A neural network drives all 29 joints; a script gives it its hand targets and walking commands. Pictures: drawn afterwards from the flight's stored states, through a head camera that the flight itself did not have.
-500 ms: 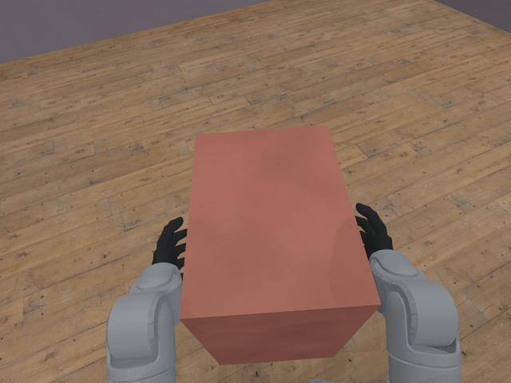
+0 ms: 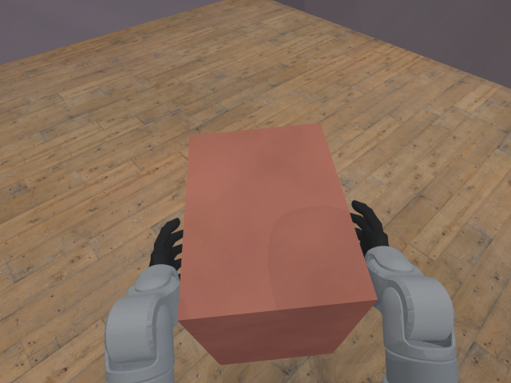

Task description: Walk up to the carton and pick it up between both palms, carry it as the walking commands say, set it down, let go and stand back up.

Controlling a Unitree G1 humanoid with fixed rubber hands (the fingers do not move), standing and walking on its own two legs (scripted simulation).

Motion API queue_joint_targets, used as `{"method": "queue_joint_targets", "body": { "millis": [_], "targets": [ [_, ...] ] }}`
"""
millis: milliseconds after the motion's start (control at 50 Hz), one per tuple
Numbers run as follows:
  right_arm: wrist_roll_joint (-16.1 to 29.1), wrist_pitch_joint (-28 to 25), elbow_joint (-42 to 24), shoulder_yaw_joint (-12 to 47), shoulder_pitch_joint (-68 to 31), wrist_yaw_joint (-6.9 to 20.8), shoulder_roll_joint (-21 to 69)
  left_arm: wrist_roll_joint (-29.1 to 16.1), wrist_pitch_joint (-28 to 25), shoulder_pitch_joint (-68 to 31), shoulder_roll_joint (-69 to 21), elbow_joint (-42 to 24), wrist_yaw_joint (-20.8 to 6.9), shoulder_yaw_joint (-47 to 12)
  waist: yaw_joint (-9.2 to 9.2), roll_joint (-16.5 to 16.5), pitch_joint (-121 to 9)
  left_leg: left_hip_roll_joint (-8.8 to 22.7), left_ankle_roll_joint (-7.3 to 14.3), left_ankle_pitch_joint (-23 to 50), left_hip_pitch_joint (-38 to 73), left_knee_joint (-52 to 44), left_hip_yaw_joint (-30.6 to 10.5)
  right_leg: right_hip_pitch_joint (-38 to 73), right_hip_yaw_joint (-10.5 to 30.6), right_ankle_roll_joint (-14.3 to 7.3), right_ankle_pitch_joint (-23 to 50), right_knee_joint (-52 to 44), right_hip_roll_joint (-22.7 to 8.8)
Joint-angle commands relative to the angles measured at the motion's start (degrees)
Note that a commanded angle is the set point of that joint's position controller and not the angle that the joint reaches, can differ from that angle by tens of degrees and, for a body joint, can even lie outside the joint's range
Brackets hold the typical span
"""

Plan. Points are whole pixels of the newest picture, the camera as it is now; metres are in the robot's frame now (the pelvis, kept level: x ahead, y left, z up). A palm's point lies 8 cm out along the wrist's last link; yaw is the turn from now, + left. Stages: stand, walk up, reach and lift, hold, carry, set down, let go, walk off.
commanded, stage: carry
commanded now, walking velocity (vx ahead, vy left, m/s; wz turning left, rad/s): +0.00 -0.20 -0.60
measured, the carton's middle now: (266, 252) +0.32 +0.02 +0.04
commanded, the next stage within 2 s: none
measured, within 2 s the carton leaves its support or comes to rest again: neither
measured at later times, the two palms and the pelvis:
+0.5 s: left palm (326, 300) +0.22 -0.05 +0.10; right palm out of the picture +0.20 -0.34 +0.10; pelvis -0.07 -0.16 +0.01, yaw -6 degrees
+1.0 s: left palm out of the picture +0.11 -0.16 +0.12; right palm out of the picture +0.08 -0.44 +0.11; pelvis -0.17 -0.26 +0.02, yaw -11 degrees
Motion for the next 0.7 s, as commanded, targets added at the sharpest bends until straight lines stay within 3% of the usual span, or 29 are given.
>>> {"method": "queue_joint_targets", "body": {
  "millis": [0,20,40,60,80,100,140,160,200,260,280,320,360,380,400,420,440,460,480,500,520,540,560,580,600,620,640,660,680],
  "targets": [
    [15.97,-0.76,-4.97,29.39,-14.24,5.5,51.36,-20.57,-1.62,-27.57,-49.64,-11.93,-6.62,-36.66,0.43,15.97,-26.0,4.95,2.98,36.12,10.98,6.85,-5.47,16.74,-6.18,1.81,5.55,-26.39,2.86],
    [17.62,-1.97,-10.23,31.3,-22.1,5.11,52.19,-21.05,-2.49,-30.14,-51.91,-11.84,-6.83,-36.41,-0.62,0.2,-24.76,-0.73,0.67,0.01,-1.76,14.77,-6.85,25.44,4.99,-0.78,29.43,-26.39,-3.31],
    [18.36,-1.81,-9.85,32.83,-23.55,5.37,53.11,-21.53,-3.24,-33.14,-49.95,-13.99,-7.2,-35.1,-1.41,-20.74,-25.06,-9.18,-2.19,-24.03,-18.94,25.43,-7.76,33.83,24.19,-5.49,57.81,-24.54,-14.47],
    [19.6,-2.03,-13.17,35.93,-27.6,5.93,53.95,-19.49,-3.31,-27.82,-51.48,-10.58,-7.35,-34.13,-0.91,-24.0,-22.43,-9.31,-2.61,-26.98,-21.12,32.48,-12.81,30.96,22.45,-9.63,67.84,-21.27,-14.75],
    [18.73,-1.74,-11.72,36.26,-22.97,6.31,53.83,-18.64,-3.24,-22.28,-51.58,-8.49,-7.82,-33.4,-0.52,-17.61,-22.95,-10.92,-1.53,-26.45,-18.95,32.26,-13.32,25.98,24.25,-8.63,58.08,-23.4,-13.25],
    [18.96,-1.49,-8.61,36.11,-23.25,6.47,55.21,-17.58,-3.85,-23.34,-50.21,-9.27,-7.87,-31.6,-0.72,-14.21,-23.79,-10.42,-2.29,-19.09,-16.65,33.96,-13.3,24.34,18.43,-7.31,41.26,-24.79,-11.92],
    [18.39,-1.24,-5.56,36.31,-20.84,6.46,56.58,-17.68,-4.02,-21.91,-51.3,-7.16,-8.74,-31.0,-1.08,-10.69,-22.2,-10.1,-1.66,-10.69,-15.57,32.41,-13.8,21.64,15.26,-5.82,29.31,-26.16,-9.43],
    [21.03,-2.21,-11.19,39.16,-29.41,6.36,58.73,-17.84,-5.04,-23.96,-52.63,-7.03,-8.76,-30.02,-1.11,-15.69,-22.23,-10.37,-1.81,-9.82,-17.05,31.48,-13.61,23.76,15.84,-4.61,28.05,-27.02,-7.97],
    [21.77,-2.86,-13.95,39.5,-28.17,6.38,58.62,-19.02,-5.56,-25.01,-53.18,-10.54,-9.21,-30.98,-0.66,-11.93,-25.51,-10.57,-1.4,-10.94,-19.66,31.03,-14.62,29.87,18.9,-6.74,41.93,-25.15,-11.04],
    [21.08,-2.06,-9.16,38.26,-25.3,6.42,57.18,-18.67,-6.02,-26.6,-51.05,-11.93,-8.72,-31.65,-0.55,-5.11,-26.6,-11.07,-0.27,-11.63,-16.58,28.84,-16.69,29.83,21.48,-6.36,39.58,-27.24,-12.73],
    [20.12,-0.95,-4.36,37.43,-22.79,5.9,57.9,-18.08,-5.52,-26.88,-50.24,-10.59,-8.49,-30.62,-0.21,-4.73,-26.99,-13.38,0.6,-9.84,-15.21,25.45,-15.97,30.03,25.15,-2.96,30.09,-30.98,-14.11],
    [18.13,-0.58,-1.44,34.7,-17.82,5.94,55.15,-18.39,-5.05,-27.33,-48.27,-12.6,-8.08,-32.77,-0.47,-2.33,-22.74,-13.06,-0.23,-9.72,-15.68,22.67,-16.35,27.93,25.2,-3.69,36.43,-30.7,-14.73],
    [18.77,-0.61,-4.97,36.26,-22.26,5.69,55.63,-16.95,-4.14,-21.84,-48.41,-8.85,-8.41,-30.49,-0.56,-5.12,-23.81,-15.37,0.22,-9.05,-11.92,19.89,-15.35,28.49,21.8,1.5,29.81,-34.05,-11.9],
    [17.95,-1.07,-5.07,35.66,-22.44,5.35,54.85,-17.91,-4.65,-25.17,-47.51,-10.35,-8.61,-31.34,-1.2,-8.75,-24.67,-15.8,0.47,-7.39,-8.11,17.15,-13.83,25.32,19.4,6.51,27.03,-37.88,-10.18],
    [17.55,-0.22,-3.7,34.46,-21.44,5.47,55.36,-18.08,-4.04,-25.58,-49.12,-9.72,-8.4,-31.92,-1.06,-8.63,-24.45,-16.55,1.19,-7.34,-4.62,12.11,-12.59,23.81,16.76,6.21,29.24,-37.72,-9.61],
    [17.67,-0.08,-0.82,34.6,-18.37,5.37,56.3,-16.68,-4.06,-23.95,-47.6,-10.17,-8.19,-30.29,-1.41,-11.05,-25.31,-19.06,1.5,-9.56,1.26,5.87,-6.39,24.07,11.74,17.59,39.3,-40.9,-5.85],
    [18.86,-0.64,-3.57,36.08,-21.51,4.99,56.37,-15.64,-4.4,-23.08,-47.72,-8.44,-7.93,-29.2,-2.27,-19.42,-24.38,-22.1,1.38,-12.77,8.62,-6.13,0.13,21.55,7.49,27.52,50.32,-44.42,-3.77],
    [19.79,-1.4,-8.41,35.94,-23.08,5.03,56.16,-15.85,-4.65,-24.8,-49.37,-10.2,-7.7,-30.6,-4.34,-20.22,-26.17,-20.98,5.76,-10.94,18.61,-22.09,3.28,17.51,-0.03,35.42,62.32,-31.88,2.31],
    [18.71,-1.37,-6.65,34.48,-20.39,4.74,56.03,-16.41,-4.46,-21.52,-49.38,-10.13,-7.74,-30.99,-3.73,1.54,-31.12,-10.39,11.68,3.78,23.32,-32.49,-2.38,17.65,-4.05,39.08,44.88,-1.25,8.33],
    [19.54,-1.61,-5.92,33.09,-23.77,4.77,55.87,-18.5,-4.73,-26.51,-47.1,-11.85,-7.63,-29.95,-2.43,25.09,-37.33,7.17,17.58,15.96,23.45,-19.75,-28.28,12.78,11.54,22.67,-4.9,25.87,2.93],
    [18.71,-1.51,-5.88,32.54,-24.4,4.74,54.2,-21.04,-5.14,-35.43,-46.05,-14.25,-7.93,-32.59,-2.7,16.74,-25.59,9.43,19.95,12.94,13.42,-23.21,-32.12,1.03,13.23,14.42,-10.1,29.73,2.77],
    [16.76,-0.16,-1.92,31.19,-15.22,5.44,51.68,-18.52,-4.04,-26.91,-44.3,-11.03,-7.62,-31.67,-0.4,5.74,-19.4,8.11,15.7,13.27,9.19,-23.02,-27.61,-0.3,10.8,7.97,-4.7,20.89,0.88],
    [18.35,-0.15,-5.81,32.31,-22.82,5.74,50.3,-16.82,-4.41,-25.6,-45.97,-8.25,-6.81,-30.18,0.4,1.17,-16.64,4.9,12.37,7.18,6.01,-20.88,-16.26,0.15,6.79,5.6,-1.3,14.21,1.77],
    [19.09,-0.42,-5.6,33.37,-25.21,6.53,51.59,-17.6,-4.37,-29.38,-46.57,-12.09,-7.09,-32.13,1.13,10.01,-16.66,4.73,10.33,8.94,2.44,-18.71,-13.55,5.42,5.67,4.45,-4.55,2.95,-1.73],
    [17.58,0.71,-1.27,32.43,-20.36,6.25,51.84,-15.18,-2.51,-23.23,-46.14,-6.36,-6.74,-30.13,0.95,11.56,-16.43,0.75,8.99,21.51,8.56,-14.25,-12.19,4.21,4.37,2.76,-3.32,-7.22,-0.88],
    [15.81,1.24,0.15,31.25,-20.62,5.33,52.32,-17.08,-1.83,-30.39,-46.14,-8.92,-7.23,-30.91,1.28,12.13,-16.38,-0.43,9.24,20.68,5.5,-7.14,-11.76,11.0,3.96,2.13,3.63,-19.1,-0.52],
    [12.78,1.56,2.47,28.52,-11.81,4.67,48.89,-17.27,-1.13,-28.88,-44.67,-7.95,-7.42,-31.5,0.59,7.98,-14.56,-5.06,7.59,9.93,1.27,-3.3,-10.87,14.42,7.38,1.98,8.22,-25.69,-0.06],
    [13.23,1.31,0.82,29.15,-18.13,3.99,48.67,-18.56,-1.04,-31.58,-43.83,-7.0,-7.67,-31.57,-0.41,-1.98,-14.33,-9.06,5.84,-6.14,-4.93,-0.77,-9.04,19.45,12.4,4.15,18.11,-29.38,-3.95],
    [12.12,0.94,-0.09,28.67,-16.75,3.56,47.53,-20.09,-1.41,-32.93,-43.16,-7.98,-8.01,-33.12,-2.04,-13.88,-16.18,-13.64,3.03,-14.31,-10.54,4.69,-10.96,22.01,28.86,0.93,34.8,-31.97,-16.18]
  ]
}}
